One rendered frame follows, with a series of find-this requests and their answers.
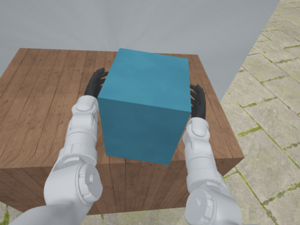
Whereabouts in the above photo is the robot left upper arm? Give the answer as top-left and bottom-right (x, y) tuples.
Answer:
(9, 163), (103, 225)

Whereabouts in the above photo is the robot right hand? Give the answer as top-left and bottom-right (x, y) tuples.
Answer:
(190, 84), (206, 120)

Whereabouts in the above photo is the robot right forearm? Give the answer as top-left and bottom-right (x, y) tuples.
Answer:
(182, 117), (234, 199)

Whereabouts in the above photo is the robot left forearm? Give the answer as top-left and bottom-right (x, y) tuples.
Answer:
(44, 95), (99, 194)

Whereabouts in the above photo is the robot right upper arm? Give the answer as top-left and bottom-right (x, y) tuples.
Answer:
(184, 187), (255, 225)

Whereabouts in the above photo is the carton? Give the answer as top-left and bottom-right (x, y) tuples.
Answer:
(97, 48), (191, 165)

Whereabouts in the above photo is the pedestal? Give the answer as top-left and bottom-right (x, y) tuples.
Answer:
(0, 48), (245, 215)

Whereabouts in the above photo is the robot left hand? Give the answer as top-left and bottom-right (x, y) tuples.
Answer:
(84, 68), (109, 99)

